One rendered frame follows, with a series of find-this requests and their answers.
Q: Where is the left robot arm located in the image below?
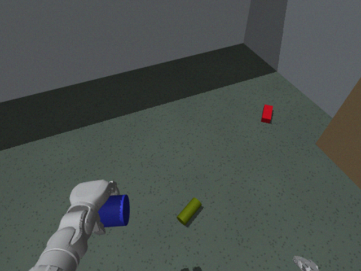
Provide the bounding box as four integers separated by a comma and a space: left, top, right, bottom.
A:
28, 202, 98, 271

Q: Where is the right robot hand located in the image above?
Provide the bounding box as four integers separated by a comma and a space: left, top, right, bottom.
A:
293, 256, 320, 271

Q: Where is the left robot hand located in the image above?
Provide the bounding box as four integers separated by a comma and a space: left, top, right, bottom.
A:
69, 180, 120, 235

